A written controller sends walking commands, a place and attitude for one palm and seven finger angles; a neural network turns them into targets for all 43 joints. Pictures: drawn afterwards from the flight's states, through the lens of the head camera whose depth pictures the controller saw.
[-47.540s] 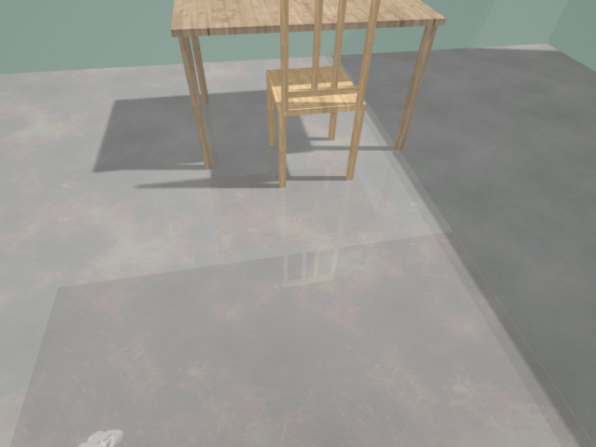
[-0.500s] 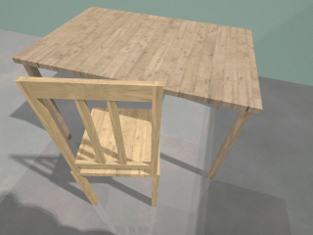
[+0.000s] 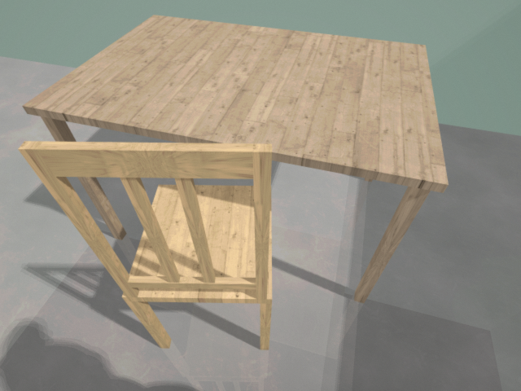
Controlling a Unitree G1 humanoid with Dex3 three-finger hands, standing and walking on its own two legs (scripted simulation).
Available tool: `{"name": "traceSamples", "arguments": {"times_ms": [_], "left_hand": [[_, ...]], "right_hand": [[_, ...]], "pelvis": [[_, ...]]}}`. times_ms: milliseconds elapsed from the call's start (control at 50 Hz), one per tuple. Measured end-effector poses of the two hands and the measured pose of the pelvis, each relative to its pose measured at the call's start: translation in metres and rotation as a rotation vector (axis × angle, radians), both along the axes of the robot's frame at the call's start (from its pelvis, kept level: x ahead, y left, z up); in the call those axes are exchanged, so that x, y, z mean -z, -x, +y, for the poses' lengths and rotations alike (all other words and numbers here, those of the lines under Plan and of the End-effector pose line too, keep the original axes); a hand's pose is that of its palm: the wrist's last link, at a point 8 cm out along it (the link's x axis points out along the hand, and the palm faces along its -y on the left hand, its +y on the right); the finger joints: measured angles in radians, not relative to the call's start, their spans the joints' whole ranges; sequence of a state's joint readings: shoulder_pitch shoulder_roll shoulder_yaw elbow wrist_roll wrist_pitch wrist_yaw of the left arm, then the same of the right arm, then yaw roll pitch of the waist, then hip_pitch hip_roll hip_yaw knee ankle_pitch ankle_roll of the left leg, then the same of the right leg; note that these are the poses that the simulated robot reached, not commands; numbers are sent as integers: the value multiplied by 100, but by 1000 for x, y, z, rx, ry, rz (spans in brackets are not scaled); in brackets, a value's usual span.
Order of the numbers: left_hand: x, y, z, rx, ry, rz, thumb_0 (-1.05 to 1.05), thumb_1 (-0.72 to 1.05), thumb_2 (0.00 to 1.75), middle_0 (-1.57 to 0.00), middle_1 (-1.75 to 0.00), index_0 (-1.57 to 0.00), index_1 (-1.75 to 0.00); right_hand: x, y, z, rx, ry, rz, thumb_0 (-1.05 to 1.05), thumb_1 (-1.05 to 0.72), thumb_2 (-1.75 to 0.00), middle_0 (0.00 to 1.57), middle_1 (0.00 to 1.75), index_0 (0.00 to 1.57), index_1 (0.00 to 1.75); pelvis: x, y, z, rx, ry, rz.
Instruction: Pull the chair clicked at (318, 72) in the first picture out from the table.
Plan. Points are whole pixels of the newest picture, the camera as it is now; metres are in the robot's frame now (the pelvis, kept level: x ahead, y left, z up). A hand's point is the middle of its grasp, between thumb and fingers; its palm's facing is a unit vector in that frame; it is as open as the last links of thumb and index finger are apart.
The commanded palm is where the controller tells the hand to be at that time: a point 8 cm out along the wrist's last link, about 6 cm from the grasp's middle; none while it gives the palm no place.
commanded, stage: come to a stop and stand still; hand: left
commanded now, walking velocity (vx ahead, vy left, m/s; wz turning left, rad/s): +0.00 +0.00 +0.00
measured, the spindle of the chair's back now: (156, 237) +0.41 +0.24 -0.06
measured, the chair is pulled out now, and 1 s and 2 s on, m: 0.12 0.12 0.12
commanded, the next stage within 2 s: look again from close up in 0.24 s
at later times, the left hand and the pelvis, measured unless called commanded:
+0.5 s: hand out of the picture -0.03 +0.15 -0.17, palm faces +0.02 -0.98 -0.18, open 7.4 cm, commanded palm none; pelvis -0.01 -0.01 +0.01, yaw +0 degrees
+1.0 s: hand out of the picture -0.04 +0.15 -0.17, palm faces +0.02 -0.99 -0.17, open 7.4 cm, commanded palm none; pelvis -0.02 -0.01 +0.01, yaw +0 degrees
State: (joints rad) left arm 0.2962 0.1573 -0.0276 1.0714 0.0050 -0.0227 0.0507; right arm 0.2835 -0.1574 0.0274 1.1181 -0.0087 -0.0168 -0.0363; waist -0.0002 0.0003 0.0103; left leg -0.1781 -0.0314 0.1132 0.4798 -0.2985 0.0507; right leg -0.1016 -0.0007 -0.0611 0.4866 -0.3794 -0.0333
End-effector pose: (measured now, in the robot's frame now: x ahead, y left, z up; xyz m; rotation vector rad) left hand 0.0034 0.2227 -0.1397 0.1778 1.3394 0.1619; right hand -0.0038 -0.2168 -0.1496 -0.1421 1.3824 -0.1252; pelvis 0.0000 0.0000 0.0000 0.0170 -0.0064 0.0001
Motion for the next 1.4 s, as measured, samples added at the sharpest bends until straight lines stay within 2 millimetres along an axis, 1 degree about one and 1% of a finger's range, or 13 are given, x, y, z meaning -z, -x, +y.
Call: {"name": "traceSamples", "arguments": {"times_ms": [140, 320, 480, 640, 840, 1140, 1160, 1180, 1240, 1280, 1340, 1380, 1400], "left_hand": [[2, 4, -6, -3, 16, 7, 0, 92, 90, -20, -29, -20, -30], [4, 22, -16, -13, 39, 40, 0, 91, 90, -20, -29, -20, -30], [3, 39, -20, -20, 46, 74, 0, 91, 90, -20, -29, -20, -30], [2, 49, -20, -25, 45, 90, 0, 91, 90, -20, -29, -20, -30], [2, 51, -22, -23, 50, 85, 0, 91, 90, -20, -29, -20, -30], [2, 50, -23, -18, 51, 69, 0, 91, 90, -20, -29, -20, -30], [-3, 41, -22, -54, 58, 20, 0, 91, 90, -20, -29, -20, -30], [-13, 28, -12, -70, 20, -54, 2, 94, 90, -21, -29, -20, -30], [-61, -29, 17, -70, -90, -415, 6, 97, 89, -21, -29, -20, -30], [-97, -70, 20, -45, -109, -646, 6, 94, 88, -20, -29, -19, -29], [-139, -125, 4, 36, -58, -991, 4, 88, 87, -19, -28, -18, -29], [-149, -147, -16, 76, 48, -1178, 3, 84, 85, -18, -27, -18, -28], [-149, -152, -26, 92, 114, -1250, 3, 81, 84, -18, -27, -17, -28]], "right_hand": [[-7, -10, -9, -5, 21, -19, 1, -92, -90, 20, 30, 20, 30], [-11, -13, -15, -12, 32, -28, 1, -91, -90, 20, 30, 20, 30], [-11, -5, -15, -11, 29, -11, 1, -92, -90, 20, 30, 20, 30], [-10, 10, -12, -7, 17, 21, 1, -92, -90, 20, 30, 20, 30], [-10, 22, -7, 3, 6, 41, 1, -91, -90, 20, 30, 20, 30], [-9, 29, -3, 6, 1, 41, 1, -91, -90, 20, 30, 20, 30], [-10, 27, -5, 11, 7, 12, 2, -92, -90, 20, 30, 20, 30], [-13, 22, -9, 10, 24, -46, 2, -92, -90, 20, 30, 20, 30], [-18, -2, -23, -6, 52, -256, 2, -92, -90, 20, 30, 20, 30], [-20, -22, -32, -27, 64, -378, 2, -92, -90, 20, 30, 20, 30], [-25, -55, -45, -61, 94, -548, 2, -92, -90, 20, 30, 20, 30], [-32, -75, -51, -71, 114, -641, 2, -91, -90, 20, 30, 20, 30], [-37, -84, -54, -79, 121, -680, 2, -91, -90, 20, 30, 20, 30]], "pelvis": [[-2, 0, -5, 1, -1, -1], [-4, 4, -8, 1, 1, -7], [-6, 8, -10, 1, 3, -10], [-6, 12, -10, -1, 4, -11], [-7, 15, -10, -1, 4, -12], [-6, 19, -8, -3, 10, -6], [-5, 21, -7, -7, 13, -2], [-4, 23, -7, -4, 9, -5], [0, 30, -6, -18, -6, 5], [4, 37, -4, -40, 0, 14], [14, 48, -3, -55, 11, 64], [24, 56, -6, -43, 9, 108], [30, 60, -8, -34, 5, 127]]}}
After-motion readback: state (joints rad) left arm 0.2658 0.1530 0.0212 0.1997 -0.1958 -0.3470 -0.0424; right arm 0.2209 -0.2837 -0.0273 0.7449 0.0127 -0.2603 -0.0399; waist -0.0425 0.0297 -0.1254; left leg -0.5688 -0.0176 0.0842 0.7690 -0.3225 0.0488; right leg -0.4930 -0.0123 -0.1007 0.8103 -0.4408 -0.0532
